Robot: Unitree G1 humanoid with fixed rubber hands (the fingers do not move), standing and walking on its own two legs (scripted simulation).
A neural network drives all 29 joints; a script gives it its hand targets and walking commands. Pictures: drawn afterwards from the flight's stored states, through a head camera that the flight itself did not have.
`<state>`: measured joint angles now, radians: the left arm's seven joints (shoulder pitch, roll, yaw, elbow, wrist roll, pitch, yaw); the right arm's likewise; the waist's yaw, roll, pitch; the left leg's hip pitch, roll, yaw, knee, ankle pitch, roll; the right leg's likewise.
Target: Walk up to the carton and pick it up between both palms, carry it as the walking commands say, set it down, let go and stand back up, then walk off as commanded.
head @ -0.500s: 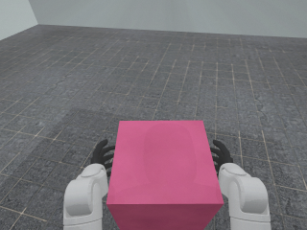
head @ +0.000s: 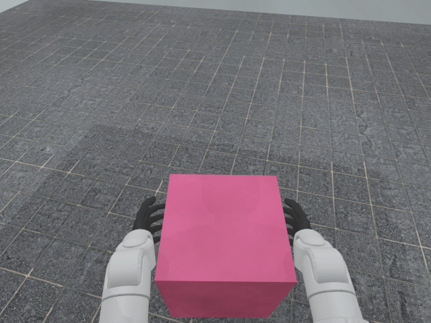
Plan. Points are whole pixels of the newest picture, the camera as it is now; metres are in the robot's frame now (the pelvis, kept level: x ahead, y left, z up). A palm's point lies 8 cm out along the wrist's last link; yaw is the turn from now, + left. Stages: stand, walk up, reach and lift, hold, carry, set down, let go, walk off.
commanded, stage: hold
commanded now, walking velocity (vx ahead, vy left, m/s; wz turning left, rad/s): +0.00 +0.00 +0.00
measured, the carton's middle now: (221, 249) +0.27 +0.02 -0.05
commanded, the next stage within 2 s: set down in 0.70 s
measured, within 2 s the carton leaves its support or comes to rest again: neither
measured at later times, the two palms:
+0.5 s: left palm (135, 220) +0.27 +0.17 +0.06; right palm (299, 222) +0.28 -0.13 +0.04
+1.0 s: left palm (144, 224) +0.28 +0.17 +0.03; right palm (299, 221) +0.30 -0.13 +0.02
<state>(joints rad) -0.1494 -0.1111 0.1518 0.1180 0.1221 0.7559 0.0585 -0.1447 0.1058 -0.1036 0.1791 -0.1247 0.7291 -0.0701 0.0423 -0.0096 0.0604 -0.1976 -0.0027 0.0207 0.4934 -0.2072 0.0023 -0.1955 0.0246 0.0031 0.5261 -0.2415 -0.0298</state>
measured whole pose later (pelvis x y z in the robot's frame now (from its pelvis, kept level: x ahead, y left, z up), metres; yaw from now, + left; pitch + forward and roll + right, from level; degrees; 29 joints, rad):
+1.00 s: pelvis -0.01 +0.00 +0.00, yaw +0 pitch -8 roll +1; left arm -0.39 -0.18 0.38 0.45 0.31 0.63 0.01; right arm -0.42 0.14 -0.37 0.56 -0.31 0.60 0.03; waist 0.05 -0.01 0.06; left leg -0.16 -0.03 -0.02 0.52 -0.21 0.00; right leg -0.16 0.05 0.05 0.56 -0.25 -0.03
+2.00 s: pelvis -0.03 +0.01 -0.10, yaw +0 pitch +28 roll +0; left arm -0.60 -0.11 0.43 0.52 0.22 0.31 0.01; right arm -0.63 0.11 -0.39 0.63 -0.23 0.27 -0.03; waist 0.07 -0.04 -0.11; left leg -1.24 -0.05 -0.04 1.10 -0.36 0.00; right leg -1.23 0.08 0.06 1.12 -0.38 -0.01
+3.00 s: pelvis -0.06 +0.00 -0.25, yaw +0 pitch +41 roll +0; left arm -0.96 0.04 0.44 0.67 0.13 0.32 0.05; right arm -1.03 -0.02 -0.35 0.80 -0.12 0.29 -0.13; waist 0.08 -0.05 -0.09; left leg -1.89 -0.10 -0.06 1.68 -0.50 -0.04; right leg -1.87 0.15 0.05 1.69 -0.52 0.02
